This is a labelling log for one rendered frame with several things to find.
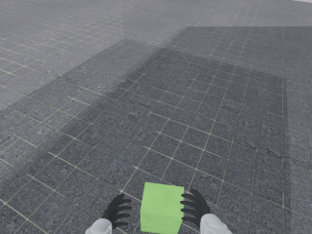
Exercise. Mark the robot right forearm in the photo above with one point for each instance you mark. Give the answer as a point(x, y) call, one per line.
point(211, 224)

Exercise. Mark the carton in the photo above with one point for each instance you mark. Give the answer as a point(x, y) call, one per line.
point(160, 210)

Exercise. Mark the robot left forearm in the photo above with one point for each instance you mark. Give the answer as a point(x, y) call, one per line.
point(100, 226)

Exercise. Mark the robot left hand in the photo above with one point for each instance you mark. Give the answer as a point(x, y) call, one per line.
point(111, 213)

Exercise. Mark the robot right hand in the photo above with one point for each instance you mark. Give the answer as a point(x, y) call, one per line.
point(200, 206)

